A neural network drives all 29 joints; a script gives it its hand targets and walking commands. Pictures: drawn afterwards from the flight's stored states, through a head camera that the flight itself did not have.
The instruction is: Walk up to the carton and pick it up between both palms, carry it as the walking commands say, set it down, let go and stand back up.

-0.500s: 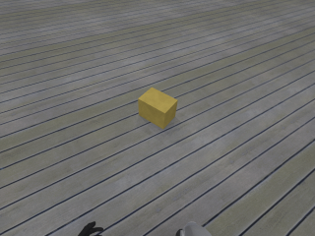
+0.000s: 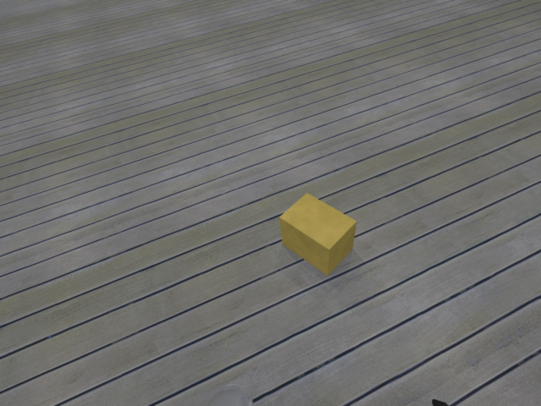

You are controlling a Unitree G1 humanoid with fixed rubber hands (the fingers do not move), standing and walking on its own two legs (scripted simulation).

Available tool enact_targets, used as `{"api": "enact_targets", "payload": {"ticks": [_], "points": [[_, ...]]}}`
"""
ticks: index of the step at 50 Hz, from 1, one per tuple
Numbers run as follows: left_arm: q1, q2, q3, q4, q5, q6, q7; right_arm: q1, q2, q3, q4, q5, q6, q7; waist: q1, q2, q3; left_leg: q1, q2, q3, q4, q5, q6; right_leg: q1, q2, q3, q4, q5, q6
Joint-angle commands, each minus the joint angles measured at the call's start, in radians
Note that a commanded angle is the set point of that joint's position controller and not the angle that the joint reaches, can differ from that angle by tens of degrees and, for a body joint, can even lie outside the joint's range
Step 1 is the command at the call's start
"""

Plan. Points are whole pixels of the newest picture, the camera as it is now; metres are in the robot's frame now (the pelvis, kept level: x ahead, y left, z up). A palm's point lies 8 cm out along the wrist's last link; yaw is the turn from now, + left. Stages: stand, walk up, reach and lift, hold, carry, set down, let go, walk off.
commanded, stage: walk up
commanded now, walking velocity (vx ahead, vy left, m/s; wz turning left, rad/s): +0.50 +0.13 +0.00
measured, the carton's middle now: (317, 233) +0.96 -0.04 -0.69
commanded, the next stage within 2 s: none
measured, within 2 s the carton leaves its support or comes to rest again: neither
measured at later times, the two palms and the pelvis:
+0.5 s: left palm (163, 310) +0.34 +0.29 -0.14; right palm out of the picture +0.17 -0.20 -0.11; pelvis +0.24 +0.05 +0.00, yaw +0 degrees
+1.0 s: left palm (185, 296) +0.36 +0.24 -0.12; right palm (424, 268) +0.45 -0.25 -0.15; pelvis +0.39 -0.01 +0.00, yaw +0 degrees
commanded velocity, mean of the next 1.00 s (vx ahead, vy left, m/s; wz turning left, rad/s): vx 0.37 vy -0.03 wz -0.02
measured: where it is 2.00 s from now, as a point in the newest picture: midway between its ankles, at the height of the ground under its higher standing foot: (315, 369)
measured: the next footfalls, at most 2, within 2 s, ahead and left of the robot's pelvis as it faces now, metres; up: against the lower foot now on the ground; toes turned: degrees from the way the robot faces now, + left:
left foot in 0.18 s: +0.26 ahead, +0.17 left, +0.00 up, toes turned +10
right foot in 0.68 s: +0.46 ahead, -0.13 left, +0.00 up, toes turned -8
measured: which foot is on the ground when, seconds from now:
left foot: up 0.00-0.16, down 0.18-0.68, up 0.70-1.00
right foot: down 0.00-0.18, up 0.20-0.66, down 0.68-1.00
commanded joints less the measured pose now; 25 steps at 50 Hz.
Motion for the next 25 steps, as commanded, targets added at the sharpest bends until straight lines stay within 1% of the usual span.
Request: {"api": "enact_targets", "payload": {"ticks": [1, 3, 5, 6, 7, 8, 9, 10, 11, 12, 13, 14, 15, 16, 18, 20, 22, 25], "points": [[0.027, 0.154, 0.034, -0.028, 0.003, -0.009, 0.009, -0.104, 0.001, 0.013, -0.061, 0.006, -0.017, 0.005, -0.007, -0.191, 0.122, -0.038, -0.006, 0.024, -0.139, 0.034, -0.009, -0.052, -0.234, 0.131, -0.146, 0.221, -0.065], [0.047, 0.158, 0.042, -0.015, 0.006, -0.006, 0.01, -0.155, 0.006, 0.02, -0.073, 0.009, -0.028, 0.002, 0.006, -0.211, 0.123, -0.019, -0.015, 0.044, -0.218, 0.002, 0.0, -0.014, -0.24, 0.118, -0.136, 0.259, -0.077], [0.054, 0.165, 0.043, 0.001, 0.004, 0.007, 0.008, -0.161, 0.0, 0.031, -0.104, 0.006, -0.042, -0.004, -0.003, -0.282, 0.094, 0.118, -0.044, 0.069, -0.268, -0.091, 0.021, -0.048, -0.187, 0.062, -0.102, 0.221, -0.081], [0.07, 0.162, 0.043, 0.013, 0.005, 0.012, 0.011, -0.13, -0.009, 0.028, -0.092, 0.001, -0.047, -0.01, -0.008, -0.261, 0.082, 0.163, -0.054, 0.085, -0.274, -0.114, 0.022, -0.043, -0.198, 0.073, -0.057, 0.284, -0.079], [0.078, 0.168, 0.044, 0.02, 0.005, 0.014, 0.013, -0.084, -0.023, 0.021, -0.077, -0.003, -0.053, -0.016, -0.028, -0.215, 0.058, 0.213, -0.061, 0.096, -0.297, -0.136, 0.026, -0.034, -0.206, 0.082, 0.022, 0.391, -0.08], [0.068, 0.182, 0.047, 0.02, 0.002, 0.017, 0.012, 0.016, -0.048, 0.01, -0.044, -0.007, -0.063, -0.025, -0.078, -0.146, 0.004, 0.331, -0.078, 0.121, -0.369, -0.144, 0.036, -0.049, -0.187, 0.065, 0.17, 0.499, -0.072], [0.049, 0.183, 0.045, 0.008, 0.003, 0.018, 0.007, 0.184, -0.096, -0.008, 0.014, -0.011, -0.076, -0.037, -0.14, -0.074, -0.118, 0.549, -0.071, 0.122, -0.368, -0.154, 0.057, -0.121, -0.143, 0.042, 0.378, 0.499, -0.055], [0.045, 0.142, 0.034, -0.011, 0.005, 0.016, 0.006, 0.331, -0.191, -0.03, 0.041, -0.025, -0.084, -0.049, -0.195, 0.099, -0.228, 0.763, 0.156, -0.17, -0.405, -0.187, 0.1, -0.341, -0.073, 0.034, 0.668, 0.152, -0.018], [0.104, 0.076, 0.037, -0.043, -0.004, 0.017, 0.011, 0.426, -0.312, -0.051, 0.049, -0.024, -0.08, -0.057, -0.205, 0.293, -0.332, 0.925, 0.432, -0.673, -0.585, -0.156, 0.2, -0.624, 0.042, 0.094, 0.967, -0.285, 0.014], [0.034, 0.13, 0.049, -0.039, 0.019, 0.024, 0.007, 0.405, -0.281, -0.045, 0.06, 0.004, -0.074, -0.064, -0.17, 0.107, -0.302, 0.853, 0.447, -0.706, -0.6, -0.118, 0.181, -0.645, -0.026, 0.227, 1.072, -0.248, 0.009], [-0.024, 0.123, 0.046, -0.053, 0.015, 0.028, 0.0, 0.313, -0.201, -0.027, 0.05, 0.007, -0.081, -0.064, -0.132, 0.05, -0.181, 0.717, 0.378, -0.551, -0.592, -0.016, 0.164, -0.639, -0.056, 0.226, 1.053, -0.151, 0.011], [-0.046, 0.088, 0.04, -0.044, 0.01, 0.031, -0.004, 0.246, -0.118, -0.013, 0.047, 0.003, -0.088, -0.062, -0.098, 0.014, -0.087, 0.598, 0.303, -0.378, -0.581, 0.073, 0.159, -0.614, -0.09, 0.202, 1.008, -0.072, 0.016], [-0.047, 0.066, 0.041, -0.043, 0.011, 0.042, -0.013, 0.218, -0.059, -0.002, 0.046, 0.001, -0.094, -0.063, -0.075, 0.039, -0.051, 0.521, 0.243, -0.264, -0.592, 0.096, 0.146, -0.589, -0.105, 0.171, 0.971, -0.039, 0.022], [-0.037, 0.06, 0.043, -0.043, 0.015, 0.057, -0.023, 0.207, -0.037, 0.01, 0.041, 0.003, -0.099, -0.064, -0.058, 0.067, -0.036, 0.473, 0.206, -0.192, -0.599, 0.135, 0.131, -0.558, -0.097, 0.15, 0.959, -0.008, 0.032], [-0.066, 0.073, 0.047, -0.062, 0.02, 0.082, -0.037, 0.239, -0.06, 0.016, 0.032, -0.001, -0.107, -0.062, -0.046, 0.097, -0.027, 0.433, 0.189, -0.114, -0.591, 0.258, 0.121, -0.533, -0.078, 0.114, 0.922, 0.036, 0.047], [-0.133, 0.08, 0.044, -0.091, 0.023, 0.096, -0.048, 0.274, -0.083, 0.013, 0.036, -0.002, -0.111, -0.063, -0.054, 0.125, -0.02, 0.423, 0.18, -0.063, -0.592, 0.31, 0.115, -0.549, -0.078, 0.092, 0.851, 0.088, 0.057], [-0.212, 0.072, 0.037, -0.124, 0.02, 0.103, -0.057, 0.317, -0.087, 0.01, 0.049, -0.001, -0.108, -0.066, -0.077, 0.138, -0.005, 0.438, 0.177, -0.042, -0.607, 0.301, 0.118, -0.573, -0.079, 0.07, 0.742, 0.127, 0.063], [-0.334, 0.065, 0.027, -0.162, 0.009, 0.106, -0.069, 0.349, -0.096, 0.007, 0.056, -0.001, -0.1, -0.07, -0.11, 0.137, 0.034, 0.452, 0.176, -0.029, -0.641, 0.202, 0.112, -0.553, -0.074, 0.041, 0.532, 0.177, 0.061]]}}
